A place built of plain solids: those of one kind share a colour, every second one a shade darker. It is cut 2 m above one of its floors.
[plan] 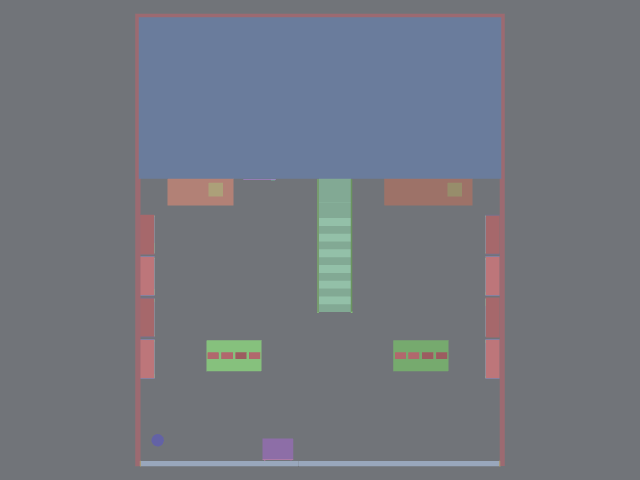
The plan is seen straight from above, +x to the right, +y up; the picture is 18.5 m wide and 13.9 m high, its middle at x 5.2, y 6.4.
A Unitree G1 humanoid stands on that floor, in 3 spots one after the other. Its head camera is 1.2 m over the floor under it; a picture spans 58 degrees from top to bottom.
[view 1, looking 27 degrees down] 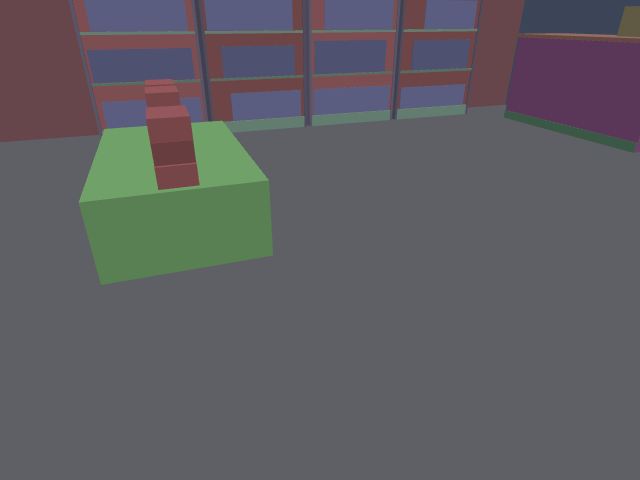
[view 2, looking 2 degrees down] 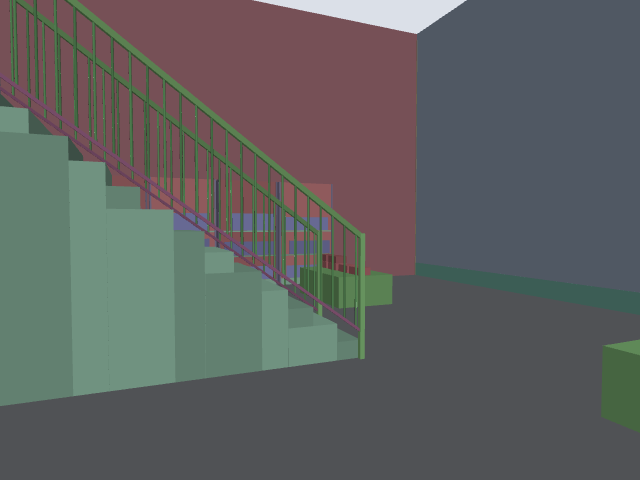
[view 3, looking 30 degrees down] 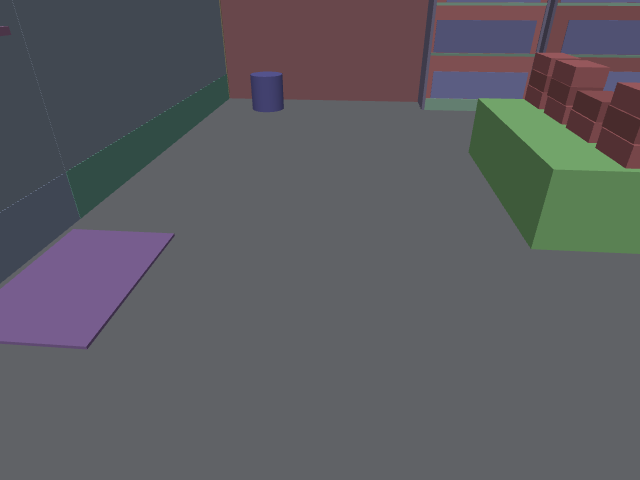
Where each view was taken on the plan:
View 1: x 5.63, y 3.01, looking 160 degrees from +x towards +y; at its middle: ground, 2.64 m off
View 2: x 1.74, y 6.16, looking -23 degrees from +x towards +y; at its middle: stair_guard_bar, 3.70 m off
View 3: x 5.58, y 1.65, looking -175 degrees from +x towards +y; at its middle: ground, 2.40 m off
